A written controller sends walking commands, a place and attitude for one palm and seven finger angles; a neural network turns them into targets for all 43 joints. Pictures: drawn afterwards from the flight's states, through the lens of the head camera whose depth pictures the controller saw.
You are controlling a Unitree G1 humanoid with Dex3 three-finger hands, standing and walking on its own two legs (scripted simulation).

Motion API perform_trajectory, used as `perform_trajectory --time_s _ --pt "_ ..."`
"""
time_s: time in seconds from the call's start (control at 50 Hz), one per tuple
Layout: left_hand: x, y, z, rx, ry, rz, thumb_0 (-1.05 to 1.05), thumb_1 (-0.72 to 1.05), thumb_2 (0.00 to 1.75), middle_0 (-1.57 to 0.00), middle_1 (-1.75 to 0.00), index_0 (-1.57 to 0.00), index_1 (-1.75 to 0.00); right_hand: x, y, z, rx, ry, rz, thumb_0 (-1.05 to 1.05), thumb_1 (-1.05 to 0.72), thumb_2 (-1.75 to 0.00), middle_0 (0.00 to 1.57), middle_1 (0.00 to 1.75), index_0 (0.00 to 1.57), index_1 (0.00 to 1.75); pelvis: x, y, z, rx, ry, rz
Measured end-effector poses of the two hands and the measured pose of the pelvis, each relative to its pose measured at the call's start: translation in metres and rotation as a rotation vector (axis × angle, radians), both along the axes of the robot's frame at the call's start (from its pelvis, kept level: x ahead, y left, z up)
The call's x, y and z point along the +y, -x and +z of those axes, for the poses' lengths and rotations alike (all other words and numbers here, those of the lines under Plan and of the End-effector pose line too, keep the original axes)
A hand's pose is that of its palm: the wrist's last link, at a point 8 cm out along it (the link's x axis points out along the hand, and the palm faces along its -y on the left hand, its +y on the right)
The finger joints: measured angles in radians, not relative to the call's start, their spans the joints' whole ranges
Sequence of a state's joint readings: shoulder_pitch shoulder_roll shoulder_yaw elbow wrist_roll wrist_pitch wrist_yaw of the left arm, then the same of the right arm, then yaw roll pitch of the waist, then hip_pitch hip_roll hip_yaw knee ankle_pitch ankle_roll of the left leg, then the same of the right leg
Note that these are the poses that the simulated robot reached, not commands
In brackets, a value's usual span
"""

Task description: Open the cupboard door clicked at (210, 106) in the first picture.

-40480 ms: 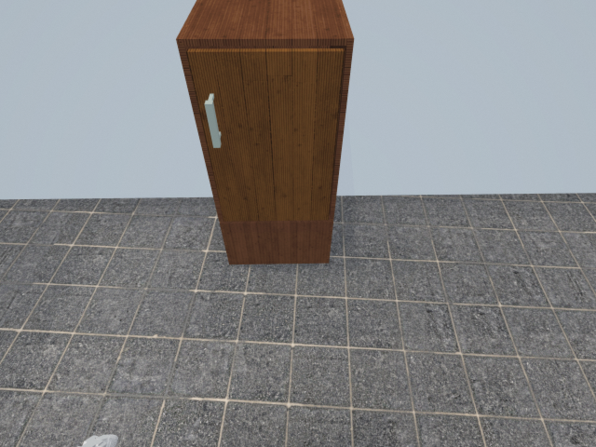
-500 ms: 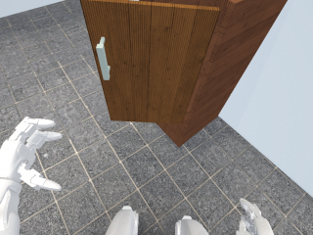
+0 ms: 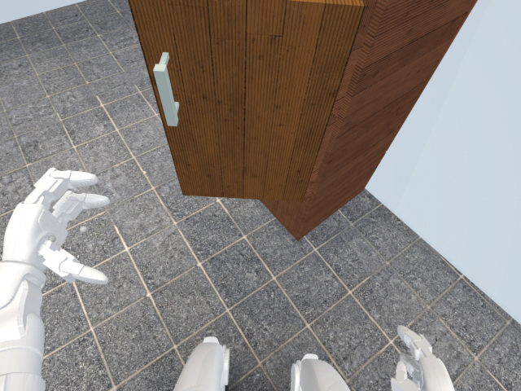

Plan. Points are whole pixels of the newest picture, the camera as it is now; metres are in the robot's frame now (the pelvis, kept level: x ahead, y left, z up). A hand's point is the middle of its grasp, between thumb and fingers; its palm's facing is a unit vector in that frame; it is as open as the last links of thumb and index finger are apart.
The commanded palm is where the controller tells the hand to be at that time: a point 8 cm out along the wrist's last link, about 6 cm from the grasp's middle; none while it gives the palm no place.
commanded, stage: move the hooked fingers beside the handle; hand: left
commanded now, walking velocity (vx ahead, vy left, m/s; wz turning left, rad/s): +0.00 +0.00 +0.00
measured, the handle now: (169, 91) +0.63 +0.22 +0.04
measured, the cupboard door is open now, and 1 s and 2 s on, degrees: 49 49 49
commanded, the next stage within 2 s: none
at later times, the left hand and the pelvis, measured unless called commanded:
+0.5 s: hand (110, 172) +0.42 +0.27 +0.04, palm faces +0.01 -1.00 -0.03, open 14.0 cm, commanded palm +0.41 +0.32 +0.05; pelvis +0.00 +0.01 +0.00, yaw -2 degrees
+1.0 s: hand (123, 137) +0.50 +0.27 +0.05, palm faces +0.02 -1.00 -0.03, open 14.0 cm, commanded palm +0.50 +0.31 +0.04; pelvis +0.00 +0.02 -0.02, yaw -2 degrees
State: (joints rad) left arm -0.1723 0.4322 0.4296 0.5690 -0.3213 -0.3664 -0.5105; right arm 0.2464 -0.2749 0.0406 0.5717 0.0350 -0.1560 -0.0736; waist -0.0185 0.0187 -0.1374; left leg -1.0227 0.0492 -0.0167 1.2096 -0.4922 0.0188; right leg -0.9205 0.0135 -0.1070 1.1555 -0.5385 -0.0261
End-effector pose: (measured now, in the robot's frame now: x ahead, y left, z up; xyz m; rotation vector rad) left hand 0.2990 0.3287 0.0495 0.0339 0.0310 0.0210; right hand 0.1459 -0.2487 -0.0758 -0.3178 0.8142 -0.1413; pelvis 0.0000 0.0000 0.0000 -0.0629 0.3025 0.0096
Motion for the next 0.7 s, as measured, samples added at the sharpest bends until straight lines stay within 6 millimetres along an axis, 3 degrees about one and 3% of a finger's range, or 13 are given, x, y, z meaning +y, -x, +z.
perform_trajectory --time_s 0.46,0.7 --pt "-0.001 -0.097 -0.004 0.005 0.003 -0.009 -0.01 -0.49 0.3 -0.3 -1.2 -0.3 -1.2 -0.006 0.076 -0.018 0.276 0.024 -0.138 0.01 -0.9 -0.9 0.2 0.3 0.2 0.3 0.013 -0.003 -0.003 0.066 0.005 -0.028" --pt "-0.004 -0.134 -0.001 -0.007 0.006 0.001 -0.01 -0.49 0.3 -0.3 -1.2 -0.3 -1.2 -0.003 0.101 -0.023 0.374 0.023 -0.182 0.0 -0.9 -0.9 0.2 0.3 0.2 0.3 0.017 -0.003 -0.007 0.092 0.009 -0.039"
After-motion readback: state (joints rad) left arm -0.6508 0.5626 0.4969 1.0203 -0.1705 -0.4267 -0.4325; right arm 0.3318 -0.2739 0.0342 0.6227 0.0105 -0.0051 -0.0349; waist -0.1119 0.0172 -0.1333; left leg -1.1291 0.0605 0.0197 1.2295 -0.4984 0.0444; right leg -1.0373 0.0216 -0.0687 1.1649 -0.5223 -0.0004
